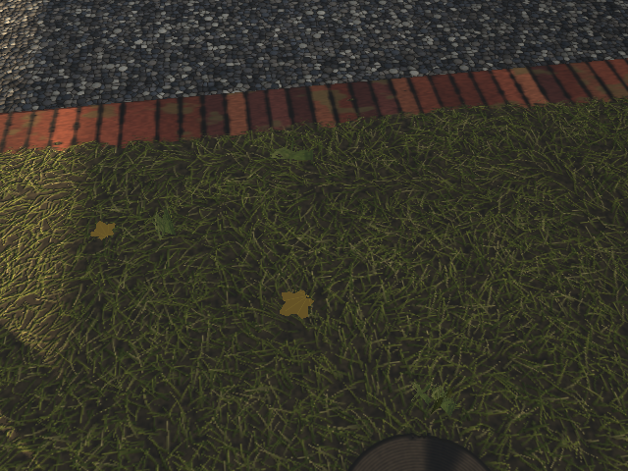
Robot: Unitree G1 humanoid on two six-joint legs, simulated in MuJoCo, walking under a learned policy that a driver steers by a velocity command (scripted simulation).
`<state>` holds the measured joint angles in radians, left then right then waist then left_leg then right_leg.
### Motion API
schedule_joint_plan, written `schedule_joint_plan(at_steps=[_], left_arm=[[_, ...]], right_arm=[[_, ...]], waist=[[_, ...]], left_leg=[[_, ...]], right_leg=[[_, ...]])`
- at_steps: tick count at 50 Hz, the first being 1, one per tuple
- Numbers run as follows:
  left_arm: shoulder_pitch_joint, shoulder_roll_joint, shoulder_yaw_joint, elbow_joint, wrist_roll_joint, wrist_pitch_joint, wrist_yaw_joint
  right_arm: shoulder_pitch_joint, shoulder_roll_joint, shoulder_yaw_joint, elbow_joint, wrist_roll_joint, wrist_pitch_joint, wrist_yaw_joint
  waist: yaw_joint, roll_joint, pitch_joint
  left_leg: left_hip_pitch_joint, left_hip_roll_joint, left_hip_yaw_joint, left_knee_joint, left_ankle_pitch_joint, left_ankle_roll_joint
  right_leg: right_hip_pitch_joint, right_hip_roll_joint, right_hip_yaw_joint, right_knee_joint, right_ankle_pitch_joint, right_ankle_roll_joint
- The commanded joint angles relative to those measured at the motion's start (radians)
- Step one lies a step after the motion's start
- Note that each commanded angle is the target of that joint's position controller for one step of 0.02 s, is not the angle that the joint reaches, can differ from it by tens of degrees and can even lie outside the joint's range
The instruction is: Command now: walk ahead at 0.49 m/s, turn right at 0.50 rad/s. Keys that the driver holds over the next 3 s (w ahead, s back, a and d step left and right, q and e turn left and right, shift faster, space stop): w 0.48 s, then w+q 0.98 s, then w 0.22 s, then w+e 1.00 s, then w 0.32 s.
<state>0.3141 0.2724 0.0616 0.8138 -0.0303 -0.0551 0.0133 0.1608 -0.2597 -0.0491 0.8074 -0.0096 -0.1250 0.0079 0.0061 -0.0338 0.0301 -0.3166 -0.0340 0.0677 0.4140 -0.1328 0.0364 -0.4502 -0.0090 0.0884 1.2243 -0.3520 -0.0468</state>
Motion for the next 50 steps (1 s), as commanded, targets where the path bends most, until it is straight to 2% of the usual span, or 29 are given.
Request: schedule_joint_plan(at_steps=[1, 4, 7, 10, 13, 15, 16, 17, 18, 19, 20, 21, 22, 23, 24, 27, 29, 32, 35, 40, 42, 43, 44, 45, 46, 47, 48, 49, 50], left_arm=[[0.040, 0.025, 0.011, -0.074, -0.003, 0.003, -0.004], [-0.033, 0.013, 0.001, -0.112, 0.013, 0.006, -0.002], [-0.121, 0.016, -0.009, -0.140, 0.020, -0.011, -0.017], [-0.237, 0.009, -0.021, -0.170, 0.017, -0.025, -0.035], [-0.312, 0.030, -0.019, -0.210, 0.007, -0.026, -0.047], [-0.308, 0.054, -0.011, -0.223, 0.008, -0.029, -0.052], [-0.248, 0.072, 0.000, -0.210, 0.013, -0.031, -0.052], [-0.118, 0.111, 0.025, -0.168, 0.019, -0.031, -0.048], [0.066, 0.179, 0.056, -0.122, 0.021, -0.027, -0.036], [0.172, 0.306, 0.081, -0.108, 0.036, -0.021, -0.027], [0.203, 0.240, 0.062, -0.105, 0.026, -0.025, -0.030], [0.129, 0.184, 0.041, -0.110, 0.027, -0.030, -0.035], [0.045, 0.143, 0.029, -0.123, 0.023, -0.031, -0.038], [-0.023, 0.106, 0.018, -0.130, 0.024, -0.033, -0.044], [-0.061, 0.081, 0.012, -0.133, 0.029, -0.038, -0.047], [-0.069, 0.086, 0.019, -0.104, 0.036, -0.063, -0.044], [-0.031, 0.093, 0.025, -0.073, 0.045, -0.069, -0.033], [-0.004, 0.102, 0.027, -0.044, 0.046, -0.067, -0.017], [0.001, 0.118, 0.029, -0.027, 0.041, -0.066, -0.006], [0.067, 0.131, 0.036, 0.026, 0.029, -0.041, 0.004], [0.053, 0.147, 0.040, 0.028, 0.023, -0.025, 0.009], [0.037, 0.164, 0.044, 0.023, 0.023, -0.018, 0.014], [0.027, 0.180, 0.048, 0.017, 0.022, -0.010, 0.019], [0.013, 0.191, 0.050, 0.012, 0.022, -0.001, 0.025], [0.001, 0.192, 0.046, 0.004, 0.018, 0.002, 0.029], [0.027, 0.142, 0.026, -0.025, 0.042, -0.013, 0.027], [0.104, 0.022, -0.013, -0.064, 0.043, -0.051, 0.005], [-0.015, 0.119, 0.007, -0.080, 0.010, -0.091, -0.013], [-0.090, 0.132, 0.009, -0.110, -0.015, -0.106, -0.019]], right_arm=[[0.041, -0.081, -0.022, -0.015, 0.000, -0.017, 0.007], [0.077, -0.121, -0.035, 0.021, 0.008, -0.024, 0.013], [0.088, -0.145, -0.039, 0.035, 0.016, -0.011, 0.009], [0.132, -0.168, -0.038, 0.051, 0.028, 0.004, 0.006], [0.191, -0.190, -0.039, 0.082, 0.039, 0.022, 0.008], [0.194, -0.202, -0.041, 0.092, 0.045, 0.037, 0.006], [0.175, -0.208, -0.041, 0.092, 0.046, 0.044, 0.003], [0.174, -0.195, -0.034, 0.094, 0.044, 0.049, 0.001], [0.171, -0.157, -0.017, 0.079, 0.028, 0.047, -0.004], [0.255, -0.042, 0.021, 0.041, 0.010, 0.027, 0.003], [0.251, -0.083, 0.013, 0.061, 0.023, 0.000, 0.008], [0.173, -0.153, -0.010, 0.034, 0.056, -0.008, 0.013], [0.116, -0.147, -0.008, 0.019, 0.055, -0.008, 0.010], [0.092, -0.135, -0.010, 0.021, 0.036, -0.001, 0.005], [0.110, -0.126, -0.015, 0.026, 0.027, 0.014, 0.003], [0.146, -0.080, -0.012, 0.045, 0.033, 0.056, 0.001], [0.094, -0.076, -0.015, 0.028, 0.034, 0.064, -0.003], [0.023, -0.066, -0.018, 0.004, 0.033, 0.060, 0.002], [-0.064, -0.052, -0.011, -0.026, 0.027, 0.056, 0.017], [-0.186, -0.032, 0.002, -0.102, 0.027, 0.053, 0.049], [-0.195, -0.040, -0.002, -0.131, 0.029, 0.052, 0.064], [-0.176, -0.052, -0.008, -0.139, 0.030, 0.053, 0.068], [-0.129, -0.072, -0.019, -0.139, 0.031, 0.056, 0.069], [-0.018, -0.108, -0.039, -0.119, 0.034, 0.059, 0.067], [0.142, -0.167, -0.072, -0.084, 0.035, 0.061, 0.054], [0.273, -0.269, -0.102, -0.063, 0.032, 0.071, 0.027], [0.228, -0.310, -0.100, -0.092, 0.034, 0.063, 0.029], [0.255, -0.229, -0.079, -0.090, 0.027, 0.060, 0.030], [0.221, -0.180, -0.067, -0.092, 0.025, 0.055, 0.028]], waist=[[0.001, 0.103, -0.050], [-0.001, 0.073, -0.013], [-0.017, 0.068, -0.004], [-0.061, 0.080, 0.014], [-0.079, 0.102, 0.031], [-0.056, 0.119, 0.025], [-0.008, 0.124, -0.007], [0.056, 0.109, -0.085], [0.133, 0.060, -0.204], [0.107, -0.200, -0.331], [0.118, -0.189, -0.421], [0.099, -0.132, -0.273], [0.068, -0.086, -0.185], [0.036, -0.040, -0.124], [-0.001, -0.056, -0.099], [-0.038, -0.047, -0.070], [-0.024, -0.026, -0.033], [-0.002, -0.024, -0.006], [0.028, -0.020, 0.027], [0.076, -0.006, 0.074], [0.061, -0.020, 0.065], [0.041, -0.038, 0.038], [0.012, -0.064, -0.008], [-0.050, -0.073, -0.073], [-0.136, -0.045, -0.159], [-0.162, 0.126, -0.264], [-0.055, 0.312, -0.396], [-0.131, 0.178, -0.402], [-0.121, 0.132, -0.267]], left_leg=[[0.154, 0.278, -0.269, -0.261, 0.033, 0.175], [0.153, 0.292, -0.206, -0.303, 0.110, 0.210], [0.185, 0.269, -0.123, -0.305, 0.171, 0.195], [0.180, 0.244, -0.063, -0.283, 0.160, 0.165], [0.260, 0.288, -0.080, -0.252, 0.129, 0.149], [0.311, 0.316, -0.086, -0.199, 0.185, 0.131], [0.310, 0.306, -0.065, -0.123, 0.309, 0.113], [0.282, 0.261, -0.019, 0.042, 0.457, 0.087], [0.131, 0.209, 0.028, 0.296, 0.384, 0.044], [-0.285, 0.053, 0.050, 0.716, -0.086, -0.028], [-0.409, 0.023, -0.129, 0.882, -0.434, -0.017], [-0.500, 0.083, -0.145, 0.934, -0.373, 0.003], [-0.486, 0.132, -0.122, 0.893, -0.276, 0.012], [-0.442, 0.164, -0.117, 0.830, -0.205, 0.007], [-0.372, 0.191, -0.128, 0.775, -0.152, 0.004], [-0.321, 0.191, -0.130, 0.729, -0.053, -0.017], [-0.386, 0.180, -0.162, 0.658, 0.025, -0.026], [-0.429, 0.142, -0.195, 0.500, 0.167, -0.025], [-0.412, 0.124, -0.145, 0.352, 0.268, -0.017], [-0.471, 0.116, -0.078, 0.231, 0.188, 0.017], [-0.440, 0.094, -0.031, 0.209, 0.089, 0.043], [-0.377, 0.064, 0.006, 0.208, 0.036, 0.061], [-0.291, 0.025, 0.042, 0.218, -0.015, 0.081], [-0.144, -0.020, 0.064, 0.207, -0.038, 0.107], [0.107, -0.049, 0.040, 0.140, 0.022, 0.147], [0.420, 0.150, -0.268, 0.131, 0.071, 0.220], [0.715, 0.377, -0.868, -0.035, -0.094, 0.429], [0.715, 0.359, -0.855, -0.109, -0.138, 0.375], [0.600, 0.324, -0.692, -0.107, -0.086, 0.328]], right_leg=[[-0.166, -0.112, 0.033, -0.011, 0.056, 0.001], [-0.234, -0.121, 0.040, -0.146, 0.123, 0.011], [-0.242, -0.125, -0.002, -0.340, 0.278, 0.015], [-0.171, -0.099, -0.078, -0.509, 0.363, 0.019], [-0.162, -0.081, -0.093, -0.597, 0.300, 0.003], [-0.122, -0.058, -0.111, -0.647, 0.228, -0.026], [-0.019, -0.029, -0.136, -0.689, 0.231, -0.045], [0.167, 0.010, -0.162, -0.718, 0.243, -0.069], [0.442, -0.064, -0.068, -0.697, 0.262, -0.112], [0.807, -0.339, 0.405, -0.767, 0.147, -0.270], [0.831, -0.404, 0.671, -0.915, 0.093, -0.311], [0.722, -0.370, 0.523, -0.920, 0.104, -0.258], [0.580, -0.323, 0.372, -0.928, 0.178, -0.225], [0.452, -0.275, 0.269, -0.958, 0.245, -0.204], [0.362, -0.239, 0.198, -0.995, 0.284, -0.186], [0.281, -0.218, 0.069, -1.070, 0.381, -0.190], [0.298, -0.219, 0.007, -1.090, 0.426, -0.183], [0.343, -0.216, -0.075, -1.103, 0.423, -0.153], [0.369, -0.218, -0.144, -1.124, 0.404, -0.128], [0.537, -0.269, -0.207, -1.060, 0.487, -0.110], [0.578, -0.281, -0.233, -0.990, 0.653, -0.092], [0.584, -0.279, -0.251, -0.930, 0.830, -0.079], [0.587, -0.275, -0.265, -0.842, 1.017, -0.067], [0.564, -0.258, -0.281, -0.688, 1.143, -0.051], [0.453, -0.215, -0.301, -0.463, 1.085, -0.017], [0.172, -0.150, -0.300, -0.126, 0.614, 0.026], [-0.225, 0.080, -0.125, 0.215, -0.210, 0.080], [-0.329, 0.022, 0.045, 0.249, -0.180, 0.045], [-0.367, -0.020, 0.026, 0.198, -0.102, 0.021]])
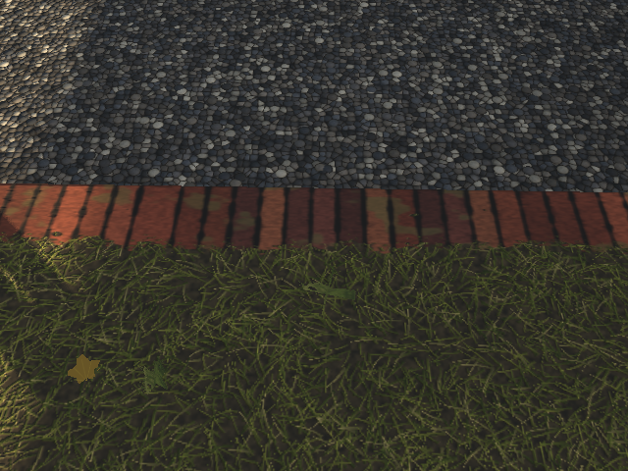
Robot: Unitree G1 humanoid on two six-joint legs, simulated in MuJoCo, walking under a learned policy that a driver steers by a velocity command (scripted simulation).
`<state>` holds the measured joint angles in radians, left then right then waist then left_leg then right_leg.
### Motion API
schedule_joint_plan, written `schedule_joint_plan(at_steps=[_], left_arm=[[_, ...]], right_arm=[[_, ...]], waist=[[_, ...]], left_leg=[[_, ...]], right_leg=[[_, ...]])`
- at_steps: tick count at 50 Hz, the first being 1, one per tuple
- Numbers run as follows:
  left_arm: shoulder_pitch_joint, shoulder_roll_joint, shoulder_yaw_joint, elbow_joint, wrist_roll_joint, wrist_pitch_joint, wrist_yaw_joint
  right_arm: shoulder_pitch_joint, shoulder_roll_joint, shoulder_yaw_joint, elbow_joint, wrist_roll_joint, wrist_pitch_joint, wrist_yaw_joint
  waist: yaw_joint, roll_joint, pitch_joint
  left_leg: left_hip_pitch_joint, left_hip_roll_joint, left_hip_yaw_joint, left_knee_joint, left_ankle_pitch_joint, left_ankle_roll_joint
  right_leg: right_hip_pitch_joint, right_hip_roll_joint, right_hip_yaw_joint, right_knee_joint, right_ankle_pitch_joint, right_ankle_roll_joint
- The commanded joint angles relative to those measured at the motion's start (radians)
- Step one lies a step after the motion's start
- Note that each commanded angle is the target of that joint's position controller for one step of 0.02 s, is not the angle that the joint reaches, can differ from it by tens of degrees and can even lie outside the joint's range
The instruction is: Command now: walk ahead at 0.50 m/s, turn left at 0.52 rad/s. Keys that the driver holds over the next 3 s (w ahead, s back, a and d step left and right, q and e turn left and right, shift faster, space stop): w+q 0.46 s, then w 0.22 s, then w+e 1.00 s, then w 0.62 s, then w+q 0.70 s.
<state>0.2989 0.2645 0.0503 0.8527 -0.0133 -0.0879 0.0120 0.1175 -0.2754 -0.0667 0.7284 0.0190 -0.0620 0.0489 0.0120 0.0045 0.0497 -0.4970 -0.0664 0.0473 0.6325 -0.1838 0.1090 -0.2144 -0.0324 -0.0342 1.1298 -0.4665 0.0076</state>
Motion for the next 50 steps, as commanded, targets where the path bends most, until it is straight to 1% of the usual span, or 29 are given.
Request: schedule_joint_plan(at_steps=[1, 2, 3, 5, 7, 11, 15, 18, 19, 20, 21, 22, 23, 24, 25, 26, 28, 32, 37, 40, 42, 43, 44, 45, 46, 47, 48, 49, 50], left_arm=[[-0.093, 0.125, 0.017, -0.151, -0.016, -0.076, -0.010], [-0.096, 0.138, 0.028, -0.147, 0.010, -0.068, -0.001], [-0.076, 0.137, 0.032, -0.149, 0.019, -0.053, -0.001], [-0.055, 0.113, 0.032, -0.156, 0.028, -0.030, 0.000], [-0.103, 0.094, 0.026, -0.180, 0.033, -0.018, 0.004], [-0.260, 0.058, 0.009, -0.220, 0.029, -0.023, -0.003], [-0.350, 0.087, 0.015, -0.253, 0.009, -0.039, -0.022], [-0.315, 0.127, 0.034, -0.254, 0.005, -0.054, -0.032], [-0.252, 0.137, 0.042, -0.239, 0.005, -0.059, -0.030], [-0.153, 0.165, 0.057, -0.220, 0.015, -0.064, -0.024], [0.000, 0.221, 0.072, -0.209, 0.030, -0.065, -0.014], [0.086, 0.291, 0.090, -0.171, 0.041, -0.052, -0.018], [0.072, 0.198, 0.072, -0.184, 0.017, -0.046, -0.022], [0.038, 0.134, 0.054, -0.191, 0.013, -0.040, -0.018], [-0.006, 0.118, 0.044, -0.190, 0.022, -0.032, -0.020], [-0.032, 0.100, 0.036, -0.179, 0.025, -0.028, -0.023], [-0.048, 0.082, 0.029, -0.164, 0.028, -0.032, -0.027], [-0.028, 0.130, 0.042, -0.122, 0.011, -0.040, -0.030], [0.026, 0.166, 0.045, -0.080, -0.010, -0.016, -0.025], [0.080, 0.185, 0.048, -0.054, -0.019, -0.001, -0.025], [0.079, 0.197, 0.051, -0.046, -0.022, 0.007, -0.020], [0.067, 0.120, 0.008, -0.029, 0.133, -0.024, -0.065], [0.055, 0.124, 0.015, -0.027, 0.112, -0.033, -0.082], [0.060, 0.104, 0.007, -0.021, 0.106, -0.041, -0.092], [0.233, -0.044, -0.036, -0.041, 0.107, -0.053, -0.094], [0.147, -0.001, -0.037, -0.061, 0.086, -0.066, -0.116], [-0.025, 0.053, -0.016, -0.071, 0.070, -0.066, -0.098], [-0.021, 0.059, -0.014, -0.058, 0.064, -0.063, -0.069], [0.027, 0.060, -0.017, -0.043, 0.080, -0.056, -0.055]], right_arm=[[0.192, -0.142, -0.042, -0.027, 0.000, -0.012, -0.012], [0.134, -0.107, -0.032, -0.044, -0.003, -0.014, -0.015], [0.107, -0.098, -0.027, -0.062, -0.013, -0.013, -0.018], [0.105, -0.113, -0.032, -0.069, -0.009, -0.016, -0.026], [0.130, -0.141, -0.040, -0.065, -0.006, -0.017, -0.039], [0.187, -0.153, -0.043, -0.052, 0.006, -0.002, -0.057], [0.243, -0.155, -0.044, -0.037, 0.011, 0.011, -0.062], [0.233, -0.155, -0.046, -0.042, 0.008, 0.018, -0.068], [0.212, -0.146, -0.044, -0.050, 0.007, 0.021, -0.068], [0.198, -0.115, -0.033, -0.062, 0.003, 0.019, -0.065], [0.193, -0.058, -0.011, -0.086, -0.013, 0.014, -0.061], [0.347, -0.003, 0.007, -0.110, 0.015, 0.004, -0.060], [0.348, -0.108, -0.009, -0.082, 0.027, 0.004, -0.063], [0.240, -0.160, -0.023, -0.088, 0.017, 0.009, -0.063], [0.185, -0.145, -0.021, -0.098, 0.003, 0.012, -0.063], [0.148, -0.127, -0.021, -0.110, -0.007, 0.009, -0.060], [0.166, -0.087, -0.018, -0.109, 0.006, 0.012, -0.049], [0.105, -0.044, -0.001, -0.125, -0.010, 0.013, -0.044], [-0.060, -0.017, 0.016, -0.153, -0.007, -0.013, -0.028], [-0.127, -0.039, 0.009, -0.176, 0.003, -0.024, -0.017], [-0.113, -0.067, -0.003, -0.180, 0.006, -0.032, -0.013], [0.000, -0.056, 0.027, -0.126, -0.119, -0.031, -0.003], [0.044, -0.100, -0.002, -0.119, -0.106, -0.035, -0.003], [0.156, -0.168, -0.027, -0.092, -0.087, -0.046, -0.009], [0.348, -0.214, -0.024, -0.059, -0.086, -0.046, -0.024], [0.491, -0.134, -0.001, -0.019, -0.091, -0.044, -0.032], [0.412, -0.112, 0.001, 0.003, -0.082, -0.054, -0.040], [0.309, -0.088, 0.009, -0.001, -0.063, -0.054, -0.045], [0.268, -0.030, 0.032, -0.006, -0.061, -0.051, -0.053]], waist=[[-0.072, -0.019, -0.183], [-0.036, -0.025, -0.145], [-0.006, -0.002, -0.124], [0.015, 0.014, -0.107], [0.008, 0.018, -0.082], [-0.055, 0.062, -0.067], [-0.090, 0.091, -0.065], [-0.055, 0.123, -0.071], [-0.017, 0.134, -0.087], [0.034, 0.122, -0.151], [0.098, 0.018, -0.289], [0.030, -0.331, -0.404], [0.051, -0.253, -0.346], [0.081, -0.143, -0.217], [0.065, -0.068, -0.143], [0.046, -0.059, -0.084], [0.007, -0.106, -0.056], [-0.002, -0.086, -0.044], [0.052, -0.078, -0.022], [0.068, -0.090, -0.012], [0.038, -0.107, -0.019], [-0.020, -0.084, -0.042], [-0.061, -0.069, -0.064], [-0.120, 0.006, -0.163], [-0.101, 0.255, -0.458], [-0.185, 0.270, -0.430], [-0.183, 0.170, -0.107], [-0.118, 0.152, -0.049], [-0.068, 0.121, -0.104]], left_leg=[[0.604, 0.310, -0.550, -0.335, 0.076, 0.221], [0.485, 0.275, -0.470, -0.349, 0.170, 0.202], [0.402, 0.250, -0.436, -0.374, 0.222, 0.200], [0.316, 0.226, -0.387, -0.402, 0.304, 0.209], [0.264, 0.203, -0.333, -0.413, 0.357, 0.201], [0.232, 0.133, -0.277, -0.381, 0.263, 0.131], [0.296, 0.167, -0.370, -0.320, 0.154, 0.110], [0.371, 0.202, -0.468, -0.237, 0.139, 0.087], [0.367, 0.188, -0.474, -0.191, 0.168, 0.071], [0.331, 0.139, -0.442, -0.077, 0.213, 0.040], [0.206, 0.075, -0.356, 0.196, 0.083, 0.001], [-0.159, -0.058, -0.233, 0.512, -0.393, -0.063], [-0.292, 0.028, -0.252, 0.657, -0.389, -0.077], [-0.317, 0.059, -0.237, 0.690, -0.287, -0.084], [-0.282, 0.088, -0.205, 0.672, -0.213, -0.089], [-0.260, 0.109, -0.202, 0.623, -0.169, -0.090], [-0.183, 0.137, -0.182, 0.550, -0.136, -0.087], [-0.202, 0.160, -0.136, 0.366, -0.060, -0.102], [-0.097, 0.139, -0.068, 0.054, 0.149, -0.112], [-0.046, 0.107, -0.062, -0.045, 0.144, -0.110], [0.019, 0.096, -0.070, -0.107, 0.108, -0.090], [0.114, 0.120, -0.092, -0.120, 0.215, -0.059], [0.276, 0.103, -0.058, -0.136, 0.196, -0.028], [0.536, 0.140, -0.079, -0.099, 0.184, 0.038], [1.027, 0.384, -0.410, -0.113, 0.287, 0.279], [1.064, 0.486, -0.752, -0.331, -0.184, 0.280], [0.806, 0.436, -0.658, -0.397, -0.452, 0.151], [0.637, 0.423, -0.536, -0.413, -0.399, 0.119], [0.559, 0.416, -0.455, -0.426, -0.247, 0.125]], right_leg=[[-0.564, -0.042, 0.136, 0.191, 0.083, -0.036], [-0.499, -0.073, 0.130, 0.107, 0.119, -0.027], [-0.439, -0.087, 0.132, 0.072, 0.141, -0.019], [-0.406, -0.089, 0.112, -0.007, 0.166, 0.012], [-0.418, -0.076, 0.091, -0.117, 0.241, 0.043], [-0.359, -0.014, 0.075, -0.437, 0.497, 0.057], [-0.308, 0.030, 0.093, -0.590, 0.531, 0.044], [-0.247, 0.036, 0.113, -0.649, 0.420, 0.005], [-0.163, 0.040, 0.098, -0.685, 0.413, -0.017], [0.004, 0.010, 0.108, -0.703, 0.420, -0.052], [0.264, -0.160, 0.265, -0.685, 0.373, -0.119], [0.580, -0.381, 0.727, -0.761, 0.185, -0.288], [0.551, -0.401, 0.825, -0.809, -0.032, -0.279], [0.429, -0.348, 0.667, -0.825, -0.021, -0.233], [0.301, -0.299, 0.538, -0.839, 0.102, -0.207], [0.202, -0.257, 0.453, -0.863, 0.207, -0.204], [0.100, -0.200, 0.334, -0.912, 0.303, -0.198], [0.088, -0.207, 0.234, -0.965, 0.469, -0.240], [0.068, -0.159, 0.134, -0.961, 0.517, -0.211], [0.101, -0.188, 0.172, -0.923, 0.495, -0.205], [0.125, -0.209, 0.210, -0.878, 0.479, -0.187], [0.123, -0.214, 0.204, -0.856, 0.453, -0.206], [0.049, -0.174, 0.181, -0.781, 0.510, -0.193], [-0.072, -0.071, 0.118, -0.577, 0.499, -0.136], [-0.335, 0.096, 0.073, -0.256, 0.095, -0.067], [-0.585, 0.124, 0.128, -0.044, -0.112, -0.077], [-0.732, 0.052, 0.161, 0.060, 0.013, -0.105], [-0.691, 0.003, 0.120, 0.093, 0.087, -0.113], [-0.596, -0.042, 0.130, 0.071, 0.152, -0.121]])
Over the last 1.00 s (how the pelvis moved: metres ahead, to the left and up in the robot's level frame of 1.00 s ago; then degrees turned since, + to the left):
0.54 -0.04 -0.02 9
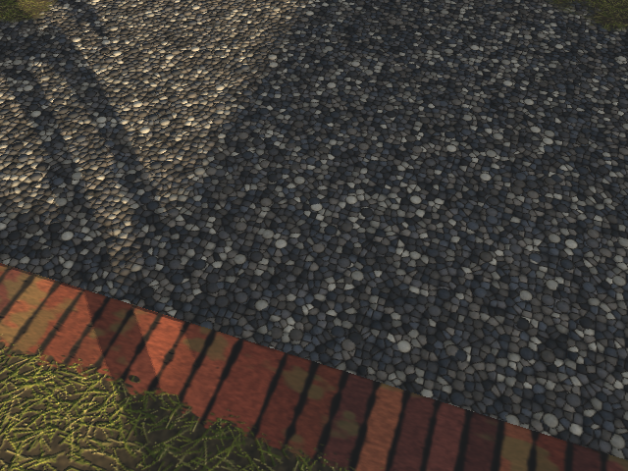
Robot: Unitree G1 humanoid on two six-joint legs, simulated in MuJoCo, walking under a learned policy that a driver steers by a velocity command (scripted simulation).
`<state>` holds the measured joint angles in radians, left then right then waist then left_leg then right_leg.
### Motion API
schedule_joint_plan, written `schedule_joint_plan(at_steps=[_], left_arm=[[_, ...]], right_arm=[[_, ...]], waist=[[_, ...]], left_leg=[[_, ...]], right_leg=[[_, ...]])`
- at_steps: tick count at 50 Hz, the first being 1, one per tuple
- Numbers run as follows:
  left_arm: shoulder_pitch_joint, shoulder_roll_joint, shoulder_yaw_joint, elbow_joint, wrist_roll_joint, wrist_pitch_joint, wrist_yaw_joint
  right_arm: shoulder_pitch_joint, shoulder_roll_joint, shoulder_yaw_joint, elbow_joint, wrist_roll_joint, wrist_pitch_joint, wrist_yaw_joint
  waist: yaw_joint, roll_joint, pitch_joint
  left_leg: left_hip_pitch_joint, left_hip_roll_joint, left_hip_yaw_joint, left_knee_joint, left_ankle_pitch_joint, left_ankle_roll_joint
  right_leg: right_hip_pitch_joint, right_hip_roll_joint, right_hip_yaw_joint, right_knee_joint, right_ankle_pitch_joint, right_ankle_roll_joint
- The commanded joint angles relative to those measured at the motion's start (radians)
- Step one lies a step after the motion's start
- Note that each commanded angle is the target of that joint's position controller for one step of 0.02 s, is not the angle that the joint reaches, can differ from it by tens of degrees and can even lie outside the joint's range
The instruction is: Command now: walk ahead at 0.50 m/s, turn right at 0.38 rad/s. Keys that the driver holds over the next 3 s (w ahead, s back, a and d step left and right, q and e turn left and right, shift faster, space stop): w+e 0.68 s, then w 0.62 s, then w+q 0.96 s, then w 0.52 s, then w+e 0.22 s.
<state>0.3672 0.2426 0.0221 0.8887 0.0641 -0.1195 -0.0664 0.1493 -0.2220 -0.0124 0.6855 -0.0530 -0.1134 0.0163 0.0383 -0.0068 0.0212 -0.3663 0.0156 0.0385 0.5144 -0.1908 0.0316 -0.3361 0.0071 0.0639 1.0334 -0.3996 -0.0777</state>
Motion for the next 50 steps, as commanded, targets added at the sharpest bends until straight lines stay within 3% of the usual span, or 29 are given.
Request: schedule_joint_plan(at_steps=[1, 4, 7, 9, 13, 16, 18, 20, 21, 22, 23, 24, 25, 26, 28, 31, 35, 36, 39, 40, 41, 42, 43, 44, 45, 46, 47, 48, 50], left_arm=[[-0.063, 0.052, -0.002, -0.088, 0.019, -0.016, 0.024], [-0.106, 0.014, -0.011, -0.098, 0.012, 0.010, -0.003], [-0.182, -0.008, -0.022, -0.113, -0.004, 0.021, -0.036], [-0.233, -0.006, -0.026, -0.126, -0.008, 0.031, -0.048], [-0.302, 0.037, -0.013, -0.159, -0.007, 0.046, -0.033], [-0.363, 0.058, 0.000, -0.179, 0.000, 0.044, -0.022], [-0.373, 0.081, 0.014, -0.194, -0.009, 0.036, -0.015], [-0.256, 0.152, 0.049, -0.172, -0.035, 0.012, 0.006], [-0.061, 0.206, 0.075, -0.123, -0.029, 0.008, 0.035], [0.187, 0.240, 0.087, -0.071, -0.027, 0.023, 0.056], [0.300, 0.220, 0.080, -0.003, -0.009, 0.022, 0.049], [0.258, 0.235, 0.097, 0.013, -0.010, 0.000, 0.049], [0.154, 0.204, 0.089, 0.005, -0.030, -0.010, 0.047], [0.094, 0.136, 0.059, -0.002, -0.041, -0.018, 0.041], [-0.053, 0.058, 0.022, -0.046, -0.035, -0.021, 0.026], [-0.142, 0.107, 0.026, -0.098, -0.020, -0.034, 0.012], [-0.027, 0.186, 0.050, -0.087, 0.004, -0.014, -0.024], [-0.068, 0.174, 0.044, -0.113, 0.042, -0.013, -0.029], [-0.175, 0.169, 0.041, -0.185, 0.021, -0.018, -0.018], [-0.227, 0.162, 0.042, -0.213, 0.013, -0.023, -0.017], [-0.166, 0.086, 0.025, -0.200, 0.000, -0.040, -0.027], [0.132, -0.043, -0.002, -0.110, 0.007, -0.049, -0.036], [0.174, 0.026, 0.018, -0.126, -0.002, -0.044, -0.021], [0.035, 0.093, 0.025, -0.158, 0.007, -0.022, 0.003], [-0.071, 0.120, 0.023, -0.174, 0.028, -0.001, 0.029], [-0.089, 0.085, 0.002, -0.174, 0.045, 0.016, 0.043], [-0.112, 0.051, -0.013, -0.185, 0.054, 0.029, 0.040], [-0.149, 0.029, -0.025, -0.195, 0.045, 0.031, 0.031], [-0.189, 0.013, -0.041, -0.207, 0.024, 0.030, -0.006]], right_arm=[[0.201, -0.042, -0.005, 0.040, 0.005, -0.003, -0.027], [0.117, -0.045, -0.009, 0.019, -0.012, -0.013, -0.046], [0.168, -0.077, -0.017, 0.059, -0.047, -0.020, -0.039], [0.208, -0.091, -0.018, 0.090, -0.048, -0.017, -0.025], [0.249, -0.127, -0.023, 0.147, -0.044, -0.020, 0.002], [0.304, -0.147, -0.029, 0.193, -0.031, -0.009, -0.004], [0.331, -0.178, -0.040, 0.217, -0.029, 0.003, -0.012], [0.327, -0.205, -0.044, 0.219, -0.041, 0.003, -0.011], [0.395, -0.130, -0.018, 0.205, -0.076, -0.008, -0.005], [0.410, -0.055, 0.023, 0.156, -0.094, -0.020, 0.029], [0.235, -0.100, 0.007, 0.156, -0.032, -0.012, 0.062], [0.073, -0.099, 0.000, 0.112, -0.004, -0.014, 0.058], [0.038, -0.139, -0.010, 0.102, -0.021, -0.020, 0.032], [0.066, -0.130, -0.008, 0.091, -0.047, -0.020, 0.007], [0.101, -0.058, 0.014, 0.093, -0.046, -0.002, -0.019], [0.098, -0.082, 0.014, 0.079, -0.025, 0.024, -0.027], [-0.053, -0.027, 0.044, 0.018, -0.013, 0.026, -0.004], [0.064, -0.045, 0.039, 0.050, -0.037, 0.015, 0.006], [0.285, -0.169, -0.011, 0.101, -0.046, -0.015, -0.002], [0.465, -0.190, -0.025, 0.155, -0.042, -0.028, -0.010], [0.602, -0.218, -0.036, 0.179, -0.026, -0.034, -0.019], [0.456, -0.254, -0.013, 0.123, -0.010, -0.024, 0.014], [0.372, -0.259, -0.031, 0.100, -0.027, -0.024, 0.032], [0.280, -0.194, -0.019, 0.100, -0.001, -0.030, 0.031], [0.206, -0.064, 0.020, 0.089, 0.010, -0.027, 0.028], [0.118, -0.004, 0.043, 0.074, -0.009, -0.025, 0.017], [0.089, 0.007, 0.050, 0.081, -0.014, -0.016, 0.002], [0.094, -0.007, 0.044, 0.092, -0.011, -0.016, -0.012], [0.209, -0.094, 0.023, 0.152, -0.007, -0.021, -0.023]], waist=[[-0.059, 0.112, -0.043], [-0.022, 0.093, -0.030], [-0.037, 0.063, 0.000], [-0.051, 0.060, 0.018], [-0.058, 0.070, 0.055], [-0.081, 0.069, 0.073], [-0.067, 0.089, 0.067], [0.005, 0.079, -0.030], [0.020, -0.021, -0.228], [0.105, -0.160, -0.464], [0.188, -0.041, -0.354], [0.189, -0.025, -0.112], [0.144, -0.060, -0.037], [0.073, -0.079, -0.054], [-0.042, -0.050, -0.028], [-0.074, -0.021, -0.008], [-0.010, -0.065, -0.001], [-0.061, -0.063, -0.027], [-0.162, 0.003, -0.020], [-0.237, 0.066, -0.045], [-0.278, 0.173, -0.102], [-0.069, 0.227, -0.215], [-0.042, 0.146, -0.119], [-0.069, 0.125, -0.004], [-0.068, -0.012, -0.051], [-0.046, -0.019, -0.063], [-0.025, 0.004, -0.032], [-0.036, 0.032, -0.020], [-0.072, 0.020, -0.013]], left_leg=[[0.329, 0.323, -0.370, -0.332, -0.100, 0.198], [0.266, 0.286, -0.176, -0.417, 0.079, 0.193], [0.268, 0.263, -0.011, -0.439, 0.244, 0.193], [0.236, 0.248, 0.072, -0.431, 0.301, 0.182], [0.311, 0.280, 0.122, -0.400, 0.315, 0.164], [0.468, 0.305, 0.141, -0.355, 0.372, 0.150], [0.532, 0.312, 0.172, -0.273, 0.579, 0.138], [0.433, 0.250, 0.251, -0.031, 0.843, 0.086], [0.163, 0.198, 0.262, 0.255, 0.681, 0.005], [-0.183, 0.060, 0.179, 0.520, 0.019, -0.068], [-0.377, -0.031, 0.005, 0.699, -0.327, -0.046], [-0.522, 0.018, -0.102, 0.761, -0.301, -0.019], [-0.488, 0.060, -0.126, 0.771, -0.250, -0.014], [-0.392, 0.079, -0.144, 0.743, -0.214, 0.000], [-0.206, 0.108, -0.143, 0.671, -0.170, 0.006], [-0.136, 0.086, -0.095, 0.498, -0.103, -0.036], [0.078, 0.004, -0.011, 0.218, 0.171, -0.076], [0.186, 0.014, -0.020, 0.400, 0.334, -0.070], [0.334, -0.013, 0.021, 0.384, 0.079, -0.063], [0.476, -0.046, 0.037, 0.309, 0.030, -0.039], [0.574, 0.044, -0.140, 0.112, 0.005, 0.105], [0.611, 0.358, -0.605, 0.020, 0.639, 0.454], [0.527, 0.468, -0.866, -0.090, 0.498, 0.547], [0.388, 0.468, -0.861, -0.126, 0.096, 0.477], [0.300, 0.395, -0.734, -0.098, -0.038, 0.402], [0.200, 0.321, -0.598, -0.101, 0.044, 0.370], [0.096, 0.254, -0.485, -0.121, 0.077, 0.322], [0.044, 0.214, -0.390, -0.154, 0.055, 0.303], [-0.061, 0.140, -0.216, -0.150, 0.040, 0.252]], right_leg=[[-0.405, -0.106, 0.039, 0.153, 0.125, -0.033], [-0.354, -0.115, 0.013, 0.052, 0.183, -0.004], [-0.377, -0.127, -0.023, -0.120, 0.371, 0.016], [-0.329, -0.116, -0.052, -0.232, 0.471, 0.016], [-0.313, -0.095, -0.052, -0.335, 0.512, -0.001], [-0.333, -0.063, -0.082, -0.416, 0.406, -0.021], [-0.266, -0.006, -0.124, -0.461, 0.322, -0.043], [0.044, 0.091, -0.176, -0.478, 0.376, -0.101], [0.478, 0.043, -0.060, -0.323, 0.567, -0.205], [0.916, -0.186, 0.411, -0.490, 0.395, -0.387], [0.918, -0.264, 0.624, -0.673, 0.295, -0.338], [0.742, -0.234, 0.523, -0.724, 0.155, -0.238], [0.538, -0.205, 0.454, -0.740, 0.135, -0.224], [0.394, -0.185, 0.410, -0.744, 0.171, -0.231], [0.092, -0.164, 0.350, -0.815, 0.195, -0.227], [-0.084, -0.126, 0.284, -0.871, 0.161, -0.215], [-0.214, -0.046, 0.199, -0.806, 0.272, -0.184], [-0.285, -0.059, 0.195, -0.710, 0.349, -0.173], [-0.297, -0.056, 0.229, -0.452, 0.521, -0.134], [-0.341, -0.010, 0.226, -0.253, 0.575, -0.118], [-0.368, 0.113, 0.164, 0.113, 0.386, -0.075], [-0.476, 0.189, 0.113, 0.438, -0.229, 0.001], [-0.659, 0.142, 0.153, 0.586, -0.229, 0.033], [-0.788, 0.040, 0.162, 0.676, -0.108, 0.052], [-0.759, -0.005, 0.154, 0.597, 0.000, 0.064], [-0.674, -0.039, 0.157, 0.486, 0.096, 0.090], [-0.586, -0.076, 0.125, 0.357, 0.098, 0.106], [-0.543, -0.098, 0.068, 0.265, 0.074, 0.121], [-0.385, -0.106, -0.057, 0.050, 0.075, 0.138]])
Over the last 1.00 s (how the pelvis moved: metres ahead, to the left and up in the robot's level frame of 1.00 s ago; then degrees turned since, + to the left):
0.51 0.10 0.02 16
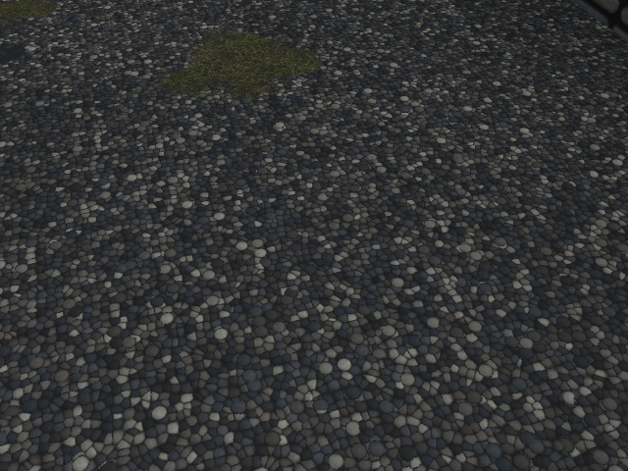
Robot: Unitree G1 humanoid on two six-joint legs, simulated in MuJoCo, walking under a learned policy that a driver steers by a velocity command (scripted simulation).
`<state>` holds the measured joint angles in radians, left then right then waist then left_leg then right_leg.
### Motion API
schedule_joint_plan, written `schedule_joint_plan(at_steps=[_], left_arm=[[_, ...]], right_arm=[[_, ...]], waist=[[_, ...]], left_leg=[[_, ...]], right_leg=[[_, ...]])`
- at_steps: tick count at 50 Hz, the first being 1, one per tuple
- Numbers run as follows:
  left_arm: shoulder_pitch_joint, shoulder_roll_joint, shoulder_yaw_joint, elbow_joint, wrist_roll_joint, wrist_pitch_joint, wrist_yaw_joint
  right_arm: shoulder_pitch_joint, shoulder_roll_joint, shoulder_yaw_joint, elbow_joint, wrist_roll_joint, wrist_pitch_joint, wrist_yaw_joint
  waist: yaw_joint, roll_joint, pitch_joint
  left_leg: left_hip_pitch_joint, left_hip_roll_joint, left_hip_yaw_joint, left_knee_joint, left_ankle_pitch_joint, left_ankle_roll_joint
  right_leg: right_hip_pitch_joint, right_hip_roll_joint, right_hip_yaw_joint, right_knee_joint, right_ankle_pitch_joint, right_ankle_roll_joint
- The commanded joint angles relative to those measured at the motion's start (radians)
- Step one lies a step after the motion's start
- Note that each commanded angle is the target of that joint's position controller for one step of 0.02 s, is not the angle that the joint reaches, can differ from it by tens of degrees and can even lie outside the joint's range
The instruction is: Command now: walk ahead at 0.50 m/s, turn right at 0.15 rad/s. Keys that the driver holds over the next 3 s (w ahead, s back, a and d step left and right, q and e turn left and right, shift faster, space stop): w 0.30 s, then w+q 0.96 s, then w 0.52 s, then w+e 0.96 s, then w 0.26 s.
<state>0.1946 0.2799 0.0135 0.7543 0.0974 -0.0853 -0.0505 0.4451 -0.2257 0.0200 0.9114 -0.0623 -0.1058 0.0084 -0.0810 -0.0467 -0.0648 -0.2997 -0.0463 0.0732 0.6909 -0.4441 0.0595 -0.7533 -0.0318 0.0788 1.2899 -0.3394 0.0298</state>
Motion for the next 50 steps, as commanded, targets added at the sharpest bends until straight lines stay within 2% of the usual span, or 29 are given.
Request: schedule_joint_plan(at_steps=[1, 2, 3, 4, 6, 9, 11, 12, 13, 14, 15, 16, 17, 18, 19, 21, 23, 26, 29, 35, 39, 40, 41, 42, 43, 44, 45, 47, 50], left_arm=[[0.034, -0.024, -0.040, -0.043, 0.014, -0.013, -0.042], [0.041, -0.001, -0.032, -0.045, 0.017, -0.018, -0.056], [-0.053, 0.029, -0.033, -0.077, 0.020, -0.016, -0.050], [-0.159, 0.040, -0.026, -0.100, 0.041, -0.014, -0.039], [-0.266, 0.014, -0.039, -0.095, 0.007, -0.008, -0.027], [-0.267, -0.004, -0.054, -0.106, -0.018, 0.029, -0.040], [-0.247, 0.060, -0.038, -0.108, 0.008, 0.041, -0.033], [-0.275, 0.078, 0.005, -0.104, -0.211, 0.023, -0.019], [-0.112, 0.102, 0.018, -0.043, -0.223, 0.012, -0.011], [0.103, 0.118, 0.037, 0.028, -0.182, 0.007, -0.005], [0.323, 0.134, 0.048, 0.106, -0.140, 0.015, -0.001], [0.365, 0.157, 0.050, 0.121, -0.112, 0.023, 0.003], [0.367, 0.178, 0.066, 0.116, -0.127, 0.040, 0.006], [0.373, 0.199, 0.081, 0.148, -0.126, 0.049, 0.010], [0.249, 0.118, 0.057, 0.135, -0.117, 0.045, 0.022], [0.059, 0.037, 0.031, 0.113, -0.098, 0.001, 0.020], [-0.007, 0.004, 0.024, 0.131, -0.086, -0.017, 0.024], [0.087, 0.036, 0.038, 0.171, -0.071, -0.022, 0.063], [0.123, 0.071, 0.053, 0.181, -0.088, -0.016, 0.087], [0.214, 0.100, 0.076, 0.211, -0.107, 0.018, 0.088], [0.177, 0.169, 0.096, 0.188, -0.111, 0.040, 0.093], [0.179, 0.157, 0.090, 0.180, -0.107, 0.038, 0.094], [0.218, 0.075, 0.061, 0.127, -0.075, 0.014, 0.083], [0.203, 0.037, 0.039, 0.100, -0.082, -0.040, 0.056], [0.080, 0.110, 0.067, 0.075, -0.127, -0.071, 0.044], [0.017, 0.101, 0.065, 0.054, -0.135, -0.078, 0.051], [0.003, 0.093, 0.068, 0.056, -0.114, -0.073, 0.064], [0.033, 0.101, 0.086, 0.059, -0.096, -0.037, 0.077], [-0.009, 0.053, 0.084, 0.024, -0.080, -0.009, 0.078]], right_arm=[[-0.044, -0.106, -0.011, -0.053, -0.035, -0.026, -0.011], [-0.055, -0.126, -0.015, -0.058, -0.040, -0.026, 0.000], [0.016, -0.088, -0.010, -0.032, -0.041, -0.036, -0.018], [0.147, -0.068, -0.002, -0.010, -0.003, -0.043, -0.036], [0.262, -0.040, 0.004, 0.030, 0.010, -0.039, -0.041], [0.168, -0.133, -0.006, 0.008, -0.034, -0.014, 0.034], [0.119, -0.150, -0.015, 0.008, -0.006, -0.020, 0.040], [0.102, -0.169, -0.060, 0.027, 0.133, 0.023, -0.010], [0.117, -0.165, -0.054, 0.053, 0.115, 0.047, -0.027], [0.138, -0.129, -0.049, 0.064, 0.095, 0.050, -0.029], [0.165, -0.080, -0.048, 0.074, 0.088, 0.041, -0.030], [0.317, 0.005, -0.028, 0.081, 0.115, 0.020, -0.020], [0.285, -0.053, -0.036, 0.022, 0.133, -0.003, -0.021], [0.137, -0.040, -0.037, -0.052, 0.164, -0.011, -0.039], [0.005, -0.078, -0.051, -0.092, 0.147, -0.002, -0.071], [-0.009, -0.037, -0.056, -0.093, 0.107, 0.040, -0.080], [0.014, -0.007, -0.073, -0.080, 0.094, 0.066, -0.067], [-0.104, -0.036, -0.091, -0.120, 0.081, 0.056, -0.046], [-0.263, -0.002, -0.075, -0.170, 0.076, 0.051, -0.013], [-0.489, -0.015, -0.072, -0.274, 0.084, 0.060, 0.031], [-0.373, -0.088, -0.109, -0.282, 0.077, 0.060, 0.049], [-0.188, -0.155, -0.145, -0.233, 0.082, 0.063, 0.039], [-0.056, -0.303, -0.185, -0.209, 0.088, 0.065, 0.019], [0.005, -0.318, -0.177, -0.211, 0.090, 0.063, 0.014], [0.023, -0.250, -0.157, -0.199, 0.066, 0.062, 0.008], [-0.058, -0.209, -0.148, -0.202, 0.067, 0.056, 0.002], [-0.167, -0.177, -0.138, -0.226, 0.075, 0.051, 0.002], [-0.266, -0.134, -0.128, -0.255, 0.066, 0.041, 0.006], [-0.234, -0.152, -0.134, -0.243, 0.081, 0.032, -0.007]], waist=[[0.043, 0.077, 0.054], [0.057, 0.082, 0.064], [-0.001, 0.074, 0.059], [-0.081, 0.095, 0.067], [-0.143, 0.076, 0.130], [-0.062, 0.120, 0.196], [-0.014, 0.089, 0.242], [-0.013, 0.060, 0.248], [0.068, 0.021, 0.155], [0.153, 0.037, 0.035], [0.225, -0.022, -0.081], [0.174, -0.197, -0.266], [0.199, -0.260, -0.363], [0.210, -0.230, -0.307], [0.172, -0.020, -0.148], [0.054, 0.004, 0.007], [-0.008, -0.046, 0.109], [0.021, -0.042, 0.094], [0.065, -0.005, 0.097], [0.135, 0.034, 0.151], [0.036, -0.035, 0.027], [-0.049, -0.013, -0.069], [-0.053, 0.198, -0.194], [-0.036, 0.273, -0.373], [-0.075, 0.191, -0.307], [-0.044, 0.160, -0.169], [0.017, 0.065, -0.079], [0.101, 0.072, -0.030], [0.116, 0.081, -0.010]], left_leg=[[-0.208, 0.171, -0.217, -0.260, 0.277, 0.202], [-0.231, 0.168, -0.196, -0.235, 0.272, 0.205], [0.034, 0.201, -0.267, -0.165, 0.189, 0.187], [0.293, 0.217, -0.298, -0.101, 0.151, 0.202], [0.336, 0.219, -0.327, 0.001, 0.069, 0.187], [-0.246, 0.212, -0.270, -0.115, -0.116, 0.176], [-0.157, 0.239, -0.298, -0.061, -0.108, 0.136], [-0.078, 0.210, -0.270, 0.034, 0.132, 0.086], [0.004, 0.184, -0.204, 0.244, 0.330, 0.049], [-0.056, 0.144, -0.152, 0.491, 0.379, 0.012], [-0.307, 0.047, -0.134, 0.910, -0.130, -0.046], [-0.568, 0.039, -0.235, 1.206, -0.381, -0.068], [-0.653, 0.057, -0.256, 1.232, -0.288, -0.078], [-0.775, 0.075, -0.200, 1.260, -0.160, -0.079], [-0.762, 0.112, -0.131, 1.230, -0.020, -0.075], [-0.633, 0.173, -0.207, 1.008, 0.199, -0.052], [-0.464, 0.183, -0.237, 0.718, 0.257, -0.054], [-0.468, 0.168, -0.248, 0.460, 0.382, -0.069], [-0.457, 0.144, -0.188, 0.196, 0.545, -0.039], [-0.505, 0.127, -0.097, 0.034, 0.449, 0.016], [-0.159, -0.005, 0.054, -0.052, 0.250, 0.086], [0.143, -0.027, 0.015, -0.093, 0.320, 0.128], [0.567, 0.224, -0.433, -0.115, 0.351, 0.269], [0.768, 0.390, -0.928, -0.340, 0.221, 0.397], [0.769, 0.361, -0.838, -0.374, 0.201, 0.335], [0.617, 0.324, -0.683, -0.367, 0.295, 0.293], [0.409, 0.277, -0.563, -0.379, 0.392, 0.257], [0.153, 0.218, -0.446, -0.417, 0.516, 0.226], [0.036, 0.180, -0.370, -0.448, 0.593, 0.230]], right_leg=[[0.162, -0.056, -0.073, -0.131, 0.220, 0.002], [0.172, -0.039, -0.092, -0.155, 0.275, -0.020], [-0.055, -0.101, 0.037, -0.295, 0.501, -0.017], [-0.282, -0.087, 0.003, -0.451, 0.570, -0.017], [-0.315, -0.115, 0.000, -0.735, 0.716, -0.012], [0.320, -0.064, -0.119, -0.696, 0.813, -0.036], [0.339, -0.086, -0.097, -0.782, 0.716, -0.058], [0.358, -0.041, -0.009, -0.874, 0.581, -0.077], [0.484, -0.029, -0.044, -0.926, 0.620, -0.102], [0.737, -0.031, -0.106, -0.879, 0.719, -0.107], [1.053, -0.164, 0.018, -0.759, 1.010, -0.154], [1.343, -0.298, 0.124, -0.498, 1.173, -0.215], [1.318, -0.366, 0.317, -0.635, 0.818, -0.296], [1.211, -0.441, 0.483, -0.849, 0.237, -0.359], [0.964, -0.403, 0.479, -1.011, 0.015, -0.320], [0.609, -0.405, 0.402, -1.019, 0.125, -0.293], [0.357, -0.267, 0.122, -1.052, 0.240, -0.204], [0.434, -0.247, 0.011, -1.065, 0.431, -0.223], [0.512, -0.237, -0.080, -1.084, 0.457, -0.201], [0.750, -0.272, -0.172, -1.055, 0.444, -0.150], [0.775, -0.239, -0.277, -0.727, 0.994, -0.102], [0.632, -0.207, -0.295, -0.488, 0.968, -0.070], [0.210, -0.093, -0.295, -0.067, 0.435, -0.005], [-0.029, 0.072, -0.065, 0.164, -0.207, 0.015], [-0.165, 0.020, 0.027, 0.176, -0.158, -0.012], [-0.191, -0.020, 0.007, 0.101, -0.079, -0.028], [-0.105, -0.060, 0.004, -0.003, -0.012, -0.028], [0.086, -0.096, 0.006, -0.132, 0.031, -0.025], [0.135, -0.066, -0.021, -0.281, 0.123, 0.007]])
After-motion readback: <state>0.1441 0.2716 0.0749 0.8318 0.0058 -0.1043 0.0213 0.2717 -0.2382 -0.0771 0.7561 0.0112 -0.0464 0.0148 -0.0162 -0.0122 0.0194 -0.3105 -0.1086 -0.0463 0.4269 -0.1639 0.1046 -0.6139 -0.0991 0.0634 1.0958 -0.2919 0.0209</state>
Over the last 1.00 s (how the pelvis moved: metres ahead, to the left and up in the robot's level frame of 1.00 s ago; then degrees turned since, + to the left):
0.53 -0.16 -0.02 -31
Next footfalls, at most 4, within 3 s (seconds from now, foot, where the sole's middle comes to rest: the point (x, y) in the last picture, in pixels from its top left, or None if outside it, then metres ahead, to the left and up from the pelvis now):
0.28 right None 0.35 -0.18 -0.90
0.80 left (260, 460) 0.63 0.11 -0.90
1.28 right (284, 341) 0.95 0.03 -0.90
1.78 left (151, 326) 1.03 0.40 -0.90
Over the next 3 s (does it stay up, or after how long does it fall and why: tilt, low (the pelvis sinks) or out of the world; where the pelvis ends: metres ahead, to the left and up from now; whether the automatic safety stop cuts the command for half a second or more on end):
stays up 1.58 0.48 -0.12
